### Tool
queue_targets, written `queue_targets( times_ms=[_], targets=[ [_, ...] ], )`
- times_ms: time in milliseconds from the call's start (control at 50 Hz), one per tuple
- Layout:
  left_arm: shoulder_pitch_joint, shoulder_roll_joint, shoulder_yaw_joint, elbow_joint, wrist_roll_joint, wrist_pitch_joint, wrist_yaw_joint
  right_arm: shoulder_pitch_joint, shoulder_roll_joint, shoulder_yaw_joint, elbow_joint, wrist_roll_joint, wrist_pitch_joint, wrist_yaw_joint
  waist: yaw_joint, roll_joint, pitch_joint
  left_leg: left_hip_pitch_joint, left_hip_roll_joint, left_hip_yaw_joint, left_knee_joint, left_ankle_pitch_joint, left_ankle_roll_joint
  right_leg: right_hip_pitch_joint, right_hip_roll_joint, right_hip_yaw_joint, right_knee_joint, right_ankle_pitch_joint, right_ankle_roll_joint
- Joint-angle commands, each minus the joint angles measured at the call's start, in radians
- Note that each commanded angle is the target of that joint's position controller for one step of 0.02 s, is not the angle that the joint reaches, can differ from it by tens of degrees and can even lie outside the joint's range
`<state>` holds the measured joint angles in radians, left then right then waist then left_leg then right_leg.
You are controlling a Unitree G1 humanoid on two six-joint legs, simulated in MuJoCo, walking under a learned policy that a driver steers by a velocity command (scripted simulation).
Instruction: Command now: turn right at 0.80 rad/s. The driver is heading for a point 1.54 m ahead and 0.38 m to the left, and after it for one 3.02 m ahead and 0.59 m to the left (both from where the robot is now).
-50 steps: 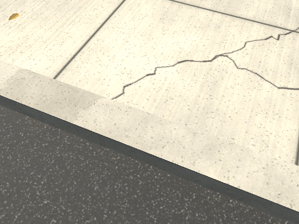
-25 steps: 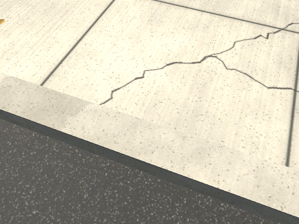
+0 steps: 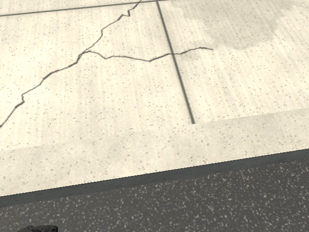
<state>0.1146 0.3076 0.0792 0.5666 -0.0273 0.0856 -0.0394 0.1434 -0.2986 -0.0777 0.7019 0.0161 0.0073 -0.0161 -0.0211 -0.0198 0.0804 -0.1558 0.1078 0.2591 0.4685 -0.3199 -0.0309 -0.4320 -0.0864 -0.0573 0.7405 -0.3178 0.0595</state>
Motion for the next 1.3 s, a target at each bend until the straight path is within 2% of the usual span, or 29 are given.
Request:
queue_targets(
  times_ms=[20,40,60,80,100,120,140,160,200,260,420,560,580,600,620,640,680,740,820,840,860,940,1080,1120,1140,1160,1180,1240,1300],
  targets=[
    [0.082,0.113,0.053,-0.05,0.009,0.002,0.003,-0.003,-0.163,-0.055,-0.039,0.034,-0.023,0.016,0.061,0.117,-0.163,0.037,0.187,-0.075,0.132,0.563,0.106,0.218,0.074,-0.032,-0.275,0.128,-0.09],
    [0.175,0.2,0.082,-0.03,0.015,-0.005,0.024,0.049,-0.126,-0.04,-0.03,0.013,-0.032,0.021,0.089,-0.049,-0.221,-0.181,0.106,-0.035,0.341,0.364,0.029,0.494,0.012,0.111,-0.333,0.522,-0.149],
    [0.154,0.31,0.088,-0.061,0.036,-0.022,0.045,0.03,-0.048,-0.001,-0.098,-0.052,-0.038,0.021,0.049,-0.352,-0.279,-0.535,-0.03,-0.049,0.643,-0.363,-0.059,0.669,-0.31,0.503,-0.279,0.982,-0.349],
    [0.151,0.205,0.048,-0.077,0.042,-0.047,0.049,0.036,-0.09,-0.012,-0.029,-0.054,-0.025,0.022,0.09,-0.156,-0.381,-0.518,-0.004,-0.223,0.822,-0.437,-0.074,0.625,-0.359,0.413,-0.211,1.274,-0.406],
    [0.162,0.192,0.043,-0.047,0.065,-0.062,0.037,-0.007,-0.115,-0.013,-0.057,-0.005,-0.018,0.011,0.12,-0.189,-0.416,-0.489,-0.015,-0.254,0.827,-0.352,-0.061,0.512,-0.353,0.376,-0.304,0.92,-0.437],
    [0.1,0.153,0.034,-0.021,0.048,-0.074,0.033,-0.027,-0.119,-0.014,-0.039,0.009,-0.01,-0.003,0.087,-0.119,-0.309,-0.491,0.016,-0.268,0.75,-0.281,-0.046,0.446,-0.253,0.298,-0.349,0.643,-0.359],
    [0.02,0.08,0.008,-0.006,0.033,-0.079,0.039,-0.02,-0.114,-0.012,-0.022,-0.004,0.0,-0.012,0.054,-0.105,-0.238,-0.458,0.023,-0.281,0.68,-0.188,-0.047,0.369,-0.206,0.229,-0.364,0.544,-0.3],
    [-0.018,0.05,-0.011,0.004,0.042,-0.088,0.043,0.023,-0.106,-0.012,0.017,-0.005,0.016,-0.015,0.025,-0.105,-0.215,-0.347,0.006,-0.274,0.674,-0.126,-0.051,0.27,-0.172,0.144,-0.375,0.584,-0.28],
    [-0.062,0.059,-0.009,0.016,0.064,-0.101,0.054,0.073,-0.108,-0.015,0.028,0.001,0.024,-0.016,0.001,-0.111,-0.183,-0.284,-0.026,-0.284,0.597,-0.044,-0.065,0.229,-0.157,0.06,-0.407,0.558,-0.265],
    [-0.037,0.119,0.013,0.044,0.056,-0.09,0.079,0.033,-0.122,-0.017,-0.012,0.005,0.025,-0.017,0.033,-0.113,-0.135,-0.36,-0.02,-0.265,0.547,-0.041,-0.07,0.291,-0.209,0.073,-0.446,0.45,-0.289],
    [-0.046,0.119,0.031,0.08,0.049,-0.078,0.079,0.006,-0.068,-0.014,-0.093,0.0,0.049,0.014,0.044,-0.079,-0.095,-0.396,0.025,-0.222,0.44,-0.08,-0.051,0.349,-0.277,0.003,-0.466,0.382,-0.301],
    [-0.049,0.143,0.056,0.107,-0.006,-0.077,0.046,0.087,-0.089,-0.045,-0.129,0.011,0.078,0.042,-0.029,-0.074,-0.178,-0.116,-0.063,-0.13,0.065,0.089,0.065,0.36,-0.255,-0.152,-0.212,0.536,-0.156],
    [-0.004,0.115,0.052,0.126,0.001,-0.079,0.037,0.167,-0.161,-0.075,-0.111,0.006,0.073,0.022,-0.055,0.044,-0.195,0.056,-0.06,-0.22,-0.031,0.354,0.123,0.232,-0.172,-0.202,-0.027,0.429,-0.083],
    [-0.064,0.053,0.032,0.062,0.053,-0.089,0.037,0.224,-0.324,-0.115,-0.118,-0.002,0.063,0.0,-0.048,0.362,-0.189,0.29,0.187,-0.617,-0.022,0.918,0.268,-0.161,-0.016,-0.23,0.311,-0.224,0.02],
    [-0.137,0.061,0.027,0.023,0.063,-0.096,0.044,0.199,-0.323,-0.103,-0.152,-0.044,0.029,0.014,-0.068,0.299,-0.315,0.275,0.292,-0.826,-0.066,0.845,0.442,-0.28,0.076,0.022,0.507,-0.419,0.046],
    [-0.167,0.104,0.037,0.024,0.042,-0.097,0.047,0.164,-0.281,-0.093,-0.152,-0.036,0.001,0.024,-0.07,0.166,-0.295,0.264,0.261,-0.749,-0.102,0.703,0.422,-0.32,0.06,0.103,0.55,-0.363,0.029],
    [-0.149,0.108,0.039,0.035,0.035,-0.105,0.063,0.067,-0.224,-0.076,-0.153,0.01,-0.011,0.007,-0.001,0.082,-0.188,0.189,0.163,-0.646,-0.113,0.529,0.313,-0.35,0.039,0.142,0.457,-0.17,-0.004],
    [-0.088,0.109,0.042,0.058,0.047,-0.106,0.065,-0.007,-0.2,-0.061,-0.186,0.005,0.003,-0.019,0.046,0.101,-0.199,0.093,0.1,-0.593,-0.112,0.58,0.274,-0.238,0.079,0.146,0.382,-0.032,0.007],
    [-0.094,0.077,0.028,0.064,0.035,-0.105,0.065,0.02,-0.221,-0.069,-0.187,0.009,0.011,-0.03,0.03,0.119,-0.197,0.066,0.055,-0.629,-0.096,0.48,0.255,-0.193,0.133,0.165,0.191,0.013,0.034],
    [-0.07,0.08,0.028,0.081,0.034,-0.1,0.065,-0.007,-0.215,-0.064,-0.194,0.001,0.016,-0.032,0.035,0.139,-0.195,0.07,0.066,-0.601,-0.074,0.528,0.245,-0.183,0.122,0.154,0.173,0.029,0.042],
    [0.045,0.07,0.009,0.137,0.071,-0.054,0.052,0.092,-0.195,-0.053,-0.148,-0.041,0.029,0.0,0.006,0.184,-0.191,0.095,0.025,-0.533,-0.05,0.682,0.223,-0.157,0.097,0.083,0.202,0.007,0.023],
    [0.045,0.084,0.003,0.144,0.039,-0.017,0.045,0.084,-0.128,-0.02,-0.128,-0.049,0.036,0.032,0.0,0.17,-0.176,0.042,0.071,-0.514,-0.014,0.998,0.226,-0.047,0.076,0.059,0.206,-0.086,-0.017],
    [0.125,0.101,0.007,0.172,0.02,-0.018,0.015,0.002,-0.133,-0.01,-0.063,-0.033,0.061,-0.019,0.025,0.146,-0.128,0.081,0.128,-0.481,0.075,0.943,0.233,0.089,0.096,0.059,-0.025,-0.11,-0.087],
    [0.156,0.093,0.003,0.172,0.031,-0.032,0.017,-0.03,-0.138,-0.012,-0.048,-0.015,0.067,-0.026,0.062,0.092,-0.112,0.041,0.06,-0.415,0.189,0.778,0.167,0.177,0.079,0.102,-0.285,0.155,-0.116],
    [0.119,0.184,0.02,0.142,0.052,-0.046,0.017,0.004,-0.136,-0.014,-0.06,-0.017,0.069,-0.026,0.025,-0.09,-0.094,-0.084,-0.074,-0.344,0.351,0.364,0.098,0.215,-0.082,0.391,-0.373,0.6,-0.158],
    [0.175,0.258,0.037,0.148,0.044,-0.048,0.016,0.006,-0.107,-0.011,-0.073,-0.036,0.081,-0.022,0.014,-0.2,-0.081,-0.3,-0.245,-0.273,0.555,-0.348,0.042,0.302,-0.276,0.61,-0.299,1.331,-0.27],
    [0.257,0.314,0.056,0.163,0.024,-0.047,0.012,0.05,-0.072,0.006,-0.065,-0.041,0.091,-0.025,0.049,-0.265,-0.211,-0.27,-0.244,-0.353,0.719,-0.43,0.033,0.295,-0.33,0.676,-0.342,1.418,-0.382],
    [0.064,0.169,0.033,0.133,0.024,-0.017,0.034,-0.035,-0.116,-0.009,-0.034,-0.035,0.086,-0.018,0.009,-0.103,-0.113,-0.335,-0.188,-0.388,0.784,-0.156,0.009,0.266,-0.087,0.487,-0.36,0.761,-0.248],
    [0.108,0.162,0.039,0.136,0.008,-0.009,0.039,-0.048,-0.085,-0.002,-0.03,-0.037,0.077,0.002,0.047,-0.075,-0.167,-0.356,-0.202,-0.37,0.7,-0.067,-0.014,0.375,-0.023,0.491,-0.397,0.444,-0.193]
  ],
)
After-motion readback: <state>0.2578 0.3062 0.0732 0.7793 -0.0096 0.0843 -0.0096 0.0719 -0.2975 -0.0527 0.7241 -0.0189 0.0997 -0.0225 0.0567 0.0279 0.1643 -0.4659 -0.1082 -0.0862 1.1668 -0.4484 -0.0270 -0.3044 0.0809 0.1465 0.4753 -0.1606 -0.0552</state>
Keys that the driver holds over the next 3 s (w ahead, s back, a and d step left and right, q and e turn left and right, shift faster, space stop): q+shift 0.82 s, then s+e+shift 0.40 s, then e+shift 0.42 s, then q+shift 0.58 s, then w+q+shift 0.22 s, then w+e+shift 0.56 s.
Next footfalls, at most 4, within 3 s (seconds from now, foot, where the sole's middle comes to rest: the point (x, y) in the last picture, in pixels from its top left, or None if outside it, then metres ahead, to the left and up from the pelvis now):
0.04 right None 0.06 -0.14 -0.77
0.58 left None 0.04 0.11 -0.77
1.14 right None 0.12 -0.07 -0.77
1.58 left None -0.02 0.07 -0.77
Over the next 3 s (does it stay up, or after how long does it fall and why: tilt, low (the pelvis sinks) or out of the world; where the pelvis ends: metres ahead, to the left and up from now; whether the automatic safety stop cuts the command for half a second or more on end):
stays up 0.36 0.16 0.00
